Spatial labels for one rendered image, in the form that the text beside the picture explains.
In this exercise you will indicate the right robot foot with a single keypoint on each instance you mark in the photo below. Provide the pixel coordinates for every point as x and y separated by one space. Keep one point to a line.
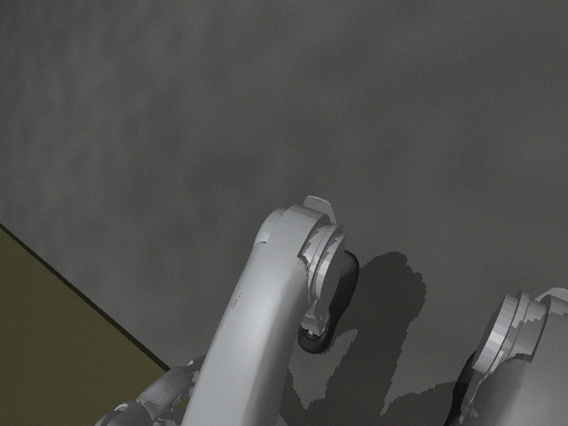
460 389

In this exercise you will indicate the left robot foot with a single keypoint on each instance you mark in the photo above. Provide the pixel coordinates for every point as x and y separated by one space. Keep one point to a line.
348 280

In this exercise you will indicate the left robot hand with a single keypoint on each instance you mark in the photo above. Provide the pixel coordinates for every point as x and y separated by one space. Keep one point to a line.
170 389

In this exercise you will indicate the left robot arm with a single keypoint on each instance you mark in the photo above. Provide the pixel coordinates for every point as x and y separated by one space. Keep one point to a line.
128 413

